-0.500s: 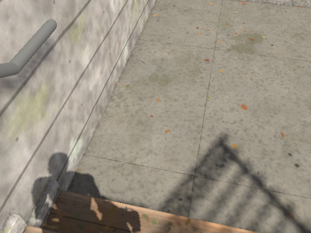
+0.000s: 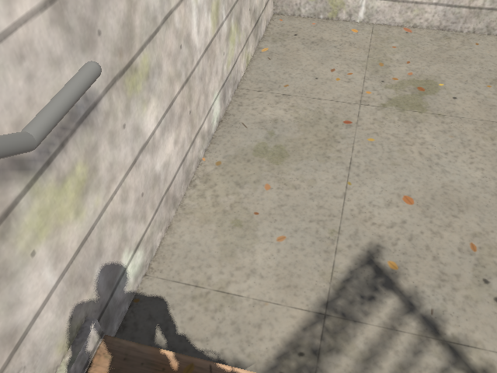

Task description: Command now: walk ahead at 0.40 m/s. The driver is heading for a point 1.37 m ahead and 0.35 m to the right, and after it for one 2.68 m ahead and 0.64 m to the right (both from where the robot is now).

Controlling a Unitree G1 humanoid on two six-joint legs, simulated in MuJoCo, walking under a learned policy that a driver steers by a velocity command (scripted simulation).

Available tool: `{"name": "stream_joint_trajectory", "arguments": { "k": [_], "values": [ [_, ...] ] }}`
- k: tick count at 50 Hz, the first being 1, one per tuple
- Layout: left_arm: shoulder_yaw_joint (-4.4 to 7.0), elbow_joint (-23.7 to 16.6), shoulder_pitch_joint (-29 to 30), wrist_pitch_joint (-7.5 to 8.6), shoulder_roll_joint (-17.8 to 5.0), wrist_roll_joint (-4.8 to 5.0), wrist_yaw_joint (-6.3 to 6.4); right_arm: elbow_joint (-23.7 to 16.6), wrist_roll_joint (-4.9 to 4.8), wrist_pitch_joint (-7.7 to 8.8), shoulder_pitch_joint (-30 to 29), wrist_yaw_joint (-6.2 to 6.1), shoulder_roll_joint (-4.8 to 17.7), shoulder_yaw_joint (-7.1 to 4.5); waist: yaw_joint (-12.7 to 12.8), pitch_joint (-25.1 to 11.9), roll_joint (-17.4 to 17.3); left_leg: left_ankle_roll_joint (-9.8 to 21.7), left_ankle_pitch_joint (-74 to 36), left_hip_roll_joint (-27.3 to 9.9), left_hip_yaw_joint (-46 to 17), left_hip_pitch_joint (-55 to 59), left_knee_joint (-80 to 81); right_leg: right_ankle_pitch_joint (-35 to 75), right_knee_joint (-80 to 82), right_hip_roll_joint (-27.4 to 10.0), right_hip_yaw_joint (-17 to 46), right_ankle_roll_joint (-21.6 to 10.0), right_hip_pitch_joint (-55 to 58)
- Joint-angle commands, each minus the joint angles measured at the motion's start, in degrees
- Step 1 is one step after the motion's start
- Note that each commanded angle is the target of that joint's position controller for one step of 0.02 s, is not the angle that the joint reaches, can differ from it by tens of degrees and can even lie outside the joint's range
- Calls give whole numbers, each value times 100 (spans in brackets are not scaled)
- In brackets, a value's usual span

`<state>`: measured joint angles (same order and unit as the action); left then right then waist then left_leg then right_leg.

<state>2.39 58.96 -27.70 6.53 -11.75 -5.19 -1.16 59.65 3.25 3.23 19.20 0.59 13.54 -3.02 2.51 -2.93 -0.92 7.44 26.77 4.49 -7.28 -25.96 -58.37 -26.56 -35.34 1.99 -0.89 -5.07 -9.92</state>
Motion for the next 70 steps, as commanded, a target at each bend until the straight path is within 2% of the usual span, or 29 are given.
{"name": "stream_joint_trajectory", "arguments": {
  "k": [1, 4, 5, 8, 10, 11, 12, 14, 15, 17, 18, 19, 21, 22, 25, 38, 40, 41, 42, 44, 46, 48, 52, 57, 63, 66, 67, 68, 70],
  "values": [
    [5, 297, -878, 102, -285, -10, -91, -741, 89, 462, -946, 1, 72, 59, 54, 632, 151, 144, -933, -446, -187, -3676, -1016, 1799, 1424, -1923, 2453, -1423, 1707],
    [-294, 80, -180, -75, 488, -114, 128, -680, 307, 164, -619, 287, -287, 321, -214, 599, 403, -121, -3138, -778, 550, -1777, -833, 1758, 1115, -892, 769, -733, -825],
    [-2, 194, -411, -84, -624, 543, 174, -674, -144, -15, -1024, 160, 352, 14, -335, 974, 566, -403, -3763, -790, 501, -1980, -4, 2686, 1001, -1191, 1288, -539, -363],
    [-95, 155, -238, -6, -425, 669, 257, -813, -171, 19, -1800, 227, 109, 122, 0, 1075, 235, -513, -6345, -588, 945, 33, 2319, 892, 803, -619, 593, -232, -1648],
    [-102, 233, -309, -112, -338, 576, 232, -881, -229, -98, -1986, 254, -105, 156, 200, 1116, 578, -447, -6257, -593, 1002, 609, 2481, 766, 402, -690, 501, -274, -1739],
    [-357, 660, -1051, 31, -29, -435, 65, -1154, 526, -84, -1754, 400, -562, 480, 165, 1117, 964, -219, -5824, -1132, 562, 653, 2295, 346, 322, -822, 470, -488, -1947],
    [-306, 608, -888, 98, 16, -338, 10, -1231, 624, -64, -1777, 434, -89, 330, 71, 1312, 655, -124, -5032, -981, 800, 335, 2317, 510, 67, -1007, 800, -630, -1450],
    [-274, 665, -1005, 47, -163, -32, 18, -1364, 423, -34, -2296, 419, 108, 322, 403, 1293, 230, -226, -4315, -1031, 852, 20, 3361, 984, -461, -1008, 1119, -625, -403],
    [-64, 430, -625, -206, -519, 355, 304, -1051, -458, -9, -2217, 73, 427, 99, 599, 1726, 204, -512, -4619, -741, 1129, -306, 4157, 2041, -1321, -660, 753, -463, 143],
    [-59, 608, -1011, -450, -587, 265, 514, -323, -369, 67, -63, -98, 337, 23, -145, 735, 4, -569, -5035, -792, 1288, 2020, 4982, 3220, -4056, -515, 693, -516, -39],
    [-426, 1118, -2020, -421, -65, -549, -342, 335, 308, 94, 2587, 211, 382, 66, -994, -932, -1157, 300, -6026, -1452, 841, 5995, 3702, 1039, -5779, -153, 642, 14, -1843],
    [-275, 884, -2305, -312, 187, -81, -641, 2, 402, 28, 2671, 439, 1036, -118, -908, -2047, -1361, 1381, -7997, -2444, 106, 7495, 1348, -1949, -8131, 310, 744, 72, -3286],
    [-141, -510, 65, 27, -292, 411, -588, 163, 402, 95, 1993, 545, 1520, -288, -1171, -482, -771, 2007, -3328, -3487, -1914, 6073, 2995, -1268, -8640, 105, 684, 102, -6410],
    [-192, -443, 507, 41, -347, 384, -450, 24, 435, 100, 1133, 500, 449, -20, -976, 389, 408, 976, -1776, -2728, -703, 4268, 3720, 323, -7324, -441, 1087, -240, -5774],
    [-170, -292, 232, -151, 99, 1, -242, -497, 338, 421, -326, 222, -751, 456, 264, 1151, -16, 870, -3905, -2262, 361, -103, 4316, 2395, -3910, -1263, 1238, -378, -2849],
    [-211, -1339, 2549, -433, -144, -103, -301, 210, 142, 320, 1849, -386, -100, 399, -924, 1360, 58, 135, -1690, -2459, 435, 1906, 1681, 4526, 1110, -1194, 379, 263, -3431],
    [-267, -1336, 2251, -454, 129, -186, -238, 89, 538, 211, 1763, -354, 62, 361, -692, 1024, -407, 116, -2391, -2678, 332, 1293, 1333, 4769, -237, -963, 87, 250, -2099],
    [-108, -1072, 1745, -416, -239, -144, -202, -166, 472, 251, 1145, -317, -103, 370, -458, 936, 64, -162, -2118, -2542, 847, 958, 842, 4754, -288, -942, 18, 247, -1713],
    [1, -856, 1968, -303, -608, -141, -211, -227, -83, 219, 1021, -385, -120, 305, -707, 1205, 393, -381, -1102, -1897, 1280, 1203, 385, 3723, 1695, -782, -307, 321, -1637],
    [321, -375, 290, -166, -1067, 96, -62, -89, 253, 30, 922, -75, 666, 144, 202, 436, 392, -644, -1406, -1585, 1631, 58, -1496, 5553, 2075, -406, -791, 4, 1753],
    [588, -215, -1556, -267, -2040, 73, 18, -1069, -62, 76, 587, 338, -147, 292, 802, -2817, 1711, -1397, 3226, -640, 1306, -2480, -6555, 10393, -536, -2514, 1746, -2319, 5928],
    [452, -729, -661, -143, -1414, -74, 40, -2176, -345, 368, -1385, 203, 369, 161, 916, -1069, 196, -1228, 2535, -1097, 516, -4090, -5420, 7676, -20, -2748, 1890, -1918, 3612],
    [21, -1266, 1227, 123, -626, 239, -58, -1428, 0, 219, 598, -214, 42, 133, -748, 781, 448, -857, -1504, -1011, 563, -839, -1985, 5223, 1016, -1622, 840, -1526, -2599],
    [77, -1640, 1316, 68, -1056, -154, -98, -1677, 133, 76, 311, 26, 317, 111, -708, -299, 423, -1180, -2460, -697, 740, -46, -1521, 4975, -52, -1300, 1448, -1255, -2545],
    [117, -1375, 228, 24, -1065, 314, 146, -2734, -112, -85, -1534, -241, 432, 242, 468, -380, 622, -1456, 769, -347, 219, -1864, 242, 4345, -442, -1744, 3544, -1444, -203],
    [103, -1731, 1239, -131, -1016, 267, -3, -2271, -364, 107, 119, -239, 1029, 33, -486, -923, -448, -316, -3947, -482, 203, 1543, 1992, 3427, -1637, -560, 2354, -607, -2326],
    [-109, -2021, 964, -105, -168, 128, -94, -2207, -147, 191, 729, -210, 1852, -258, -421, -1511, -1923, 1782, -7375, -2077, -2164, 3836, 2423, -1024, -3531, 775, 816, 396, -4810],
    [51, -2156, 1400, -55, -735, 358, 7, -2294, 338, 246, 1037, 33, 1644, -243, -1056, -971, -248, 2261, -8691, -2884, -3351, 4105, 2300, -1817, -4894, 925, 1384, 871, -6136],
    [136, -2023, 1418, -204, -981, 477, 228, -2170, 79, 104, 239, 313, 1137, -112, -560, -511, -24, 1679, -7544, -2802, -2472, 3106, 2366, -734, -5678, 408, 1694, 1071, -6427]
  ]
}}
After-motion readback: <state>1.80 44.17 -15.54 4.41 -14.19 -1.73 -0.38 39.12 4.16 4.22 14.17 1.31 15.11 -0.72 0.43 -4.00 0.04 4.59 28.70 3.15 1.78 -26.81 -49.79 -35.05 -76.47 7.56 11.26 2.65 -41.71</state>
